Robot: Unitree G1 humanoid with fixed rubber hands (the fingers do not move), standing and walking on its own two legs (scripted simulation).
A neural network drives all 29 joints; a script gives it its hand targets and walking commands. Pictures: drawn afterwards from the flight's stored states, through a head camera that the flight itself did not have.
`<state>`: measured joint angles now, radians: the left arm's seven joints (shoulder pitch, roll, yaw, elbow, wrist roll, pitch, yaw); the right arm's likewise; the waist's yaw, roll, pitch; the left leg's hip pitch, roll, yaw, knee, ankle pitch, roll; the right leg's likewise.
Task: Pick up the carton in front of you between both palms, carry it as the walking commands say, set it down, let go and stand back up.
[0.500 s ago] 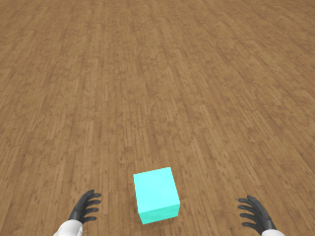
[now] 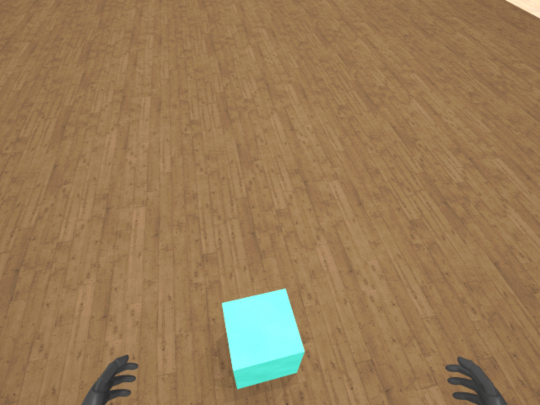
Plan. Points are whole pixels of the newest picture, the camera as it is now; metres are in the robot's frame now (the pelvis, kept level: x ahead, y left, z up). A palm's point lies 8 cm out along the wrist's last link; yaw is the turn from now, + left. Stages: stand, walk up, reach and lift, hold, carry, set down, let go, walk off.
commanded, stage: stand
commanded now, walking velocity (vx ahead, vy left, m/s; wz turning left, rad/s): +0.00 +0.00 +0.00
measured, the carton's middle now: (261, 339) +0.40 +0.05 -0.65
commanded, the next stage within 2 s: none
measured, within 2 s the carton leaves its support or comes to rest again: neither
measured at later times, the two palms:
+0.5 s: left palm out of the picture +0.11 +0.29 -0.10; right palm out of the picture +0.10 -0.31 -0.08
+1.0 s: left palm out of the picture +0.07 +0.30 -0.10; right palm out of the picture +0.07 -0.32 -0.08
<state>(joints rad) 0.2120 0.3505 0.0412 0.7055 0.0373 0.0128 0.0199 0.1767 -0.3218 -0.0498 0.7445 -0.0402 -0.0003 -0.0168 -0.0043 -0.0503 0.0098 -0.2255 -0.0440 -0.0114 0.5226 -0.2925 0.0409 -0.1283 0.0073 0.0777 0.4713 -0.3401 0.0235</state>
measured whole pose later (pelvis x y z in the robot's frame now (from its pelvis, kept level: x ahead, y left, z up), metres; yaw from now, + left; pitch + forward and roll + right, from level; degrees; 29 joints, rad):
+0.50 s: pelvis -0.01 -0.01 +0.01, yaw +0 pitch -2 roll +0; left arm 0.18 0.37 0.01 0.84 0.03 0.00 0.02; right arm 0.15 -0.35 -0.03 0.89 -0.03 -0.01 -0.02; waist -0.01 -0.04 0.02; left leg -0.17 -0.04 -0.01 0.44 -0.24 0.03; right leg -0.08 0.01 0.07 0.40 -0.29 0.02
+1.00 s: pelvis -0.02 -0.01 +0.01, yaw +0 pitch -2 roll +0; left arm 0.16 0.38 0.01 0.96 0.02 -0.01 0.01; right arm 0.13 -0.37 -0.02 1.00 -0.02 -0.01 -0.01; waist -0.01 -0.03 0.03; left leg -0.15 -0.03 -0.02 0.39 -0.19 0.03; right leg -0.06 0.01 0.07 0.34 -0.24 0.02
